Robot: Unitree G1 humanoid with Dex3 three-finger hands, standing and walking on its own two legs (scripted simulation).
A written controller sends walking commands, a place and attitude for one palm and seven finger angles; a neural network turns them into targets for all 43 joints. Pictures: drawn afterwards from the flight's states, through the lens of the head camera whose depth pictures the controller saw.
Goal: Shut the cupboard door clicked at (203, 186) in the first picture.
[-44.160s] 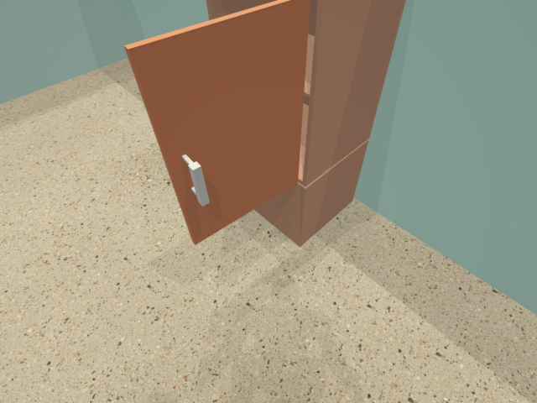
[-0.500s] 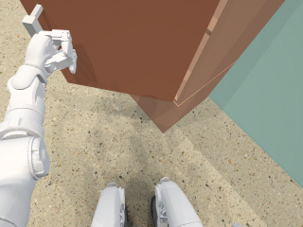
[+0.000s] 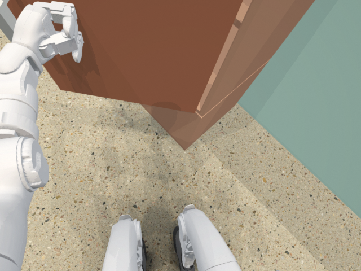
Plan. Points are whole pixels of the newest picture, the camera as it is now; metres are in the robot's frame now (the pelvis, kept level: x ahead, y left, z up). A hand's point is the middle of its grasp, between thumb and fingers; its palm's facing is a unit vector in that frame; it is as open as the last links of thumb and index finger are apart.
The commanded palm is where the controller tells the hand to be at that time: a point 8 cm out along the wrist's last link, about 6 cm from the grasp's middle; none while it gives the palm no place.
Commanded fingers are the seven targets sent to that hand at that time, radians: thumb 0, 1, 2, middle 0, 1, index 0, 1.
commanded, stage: push the door shut along its arc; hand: left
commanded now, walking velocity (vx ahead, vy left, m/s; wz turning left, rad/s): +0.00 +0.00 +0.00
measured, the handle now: (21, 26) +0.60 +0.24 +0.07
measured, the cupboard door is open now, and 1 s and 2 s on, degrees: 39 31 31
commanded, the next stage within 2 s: pull the fist back off the door in 0.18 s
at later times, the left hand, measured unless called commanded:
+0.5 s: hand (86, 30) +0.60 +0.12 +0.06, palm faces +0.10 -0.99 +0.02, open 3.1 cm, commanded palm +0.56 +0.14 +0.08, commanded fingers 0.00 0.90 0.90 -1.30 -1.50 -1.30 -1.50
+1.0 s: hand (92, 69) +0.51 +0.11 +0.06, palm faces +0.07 -1.00 -0.02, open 3.1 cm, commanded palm +0.48 +0.16 +0.08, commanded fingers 0.00 0.90 0.90 -1.30 -1.50 -1.30 -1.50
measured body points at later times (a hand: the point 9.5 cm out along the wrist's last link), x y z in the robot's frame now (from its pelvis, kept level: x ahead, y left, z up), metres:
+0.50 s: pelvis +0.00 +0.00 -0.01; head +0.20 +0.03 +0.40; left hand +0.59 +0.18 +0.07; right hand -0.03 -0.24 -0.11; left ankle +0.03 +0.10 -0.59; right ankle +0.04 -0.10 -0.59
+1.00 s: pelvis +0.02 -0.01 +0.03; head +0.16 +0.00 +0.46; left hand +0.50 +0.17 +0.07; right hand +0.04 -0.28 -0.08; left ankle +0.03 +0.10 -0.59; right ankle +0.04 -0.10 -0.59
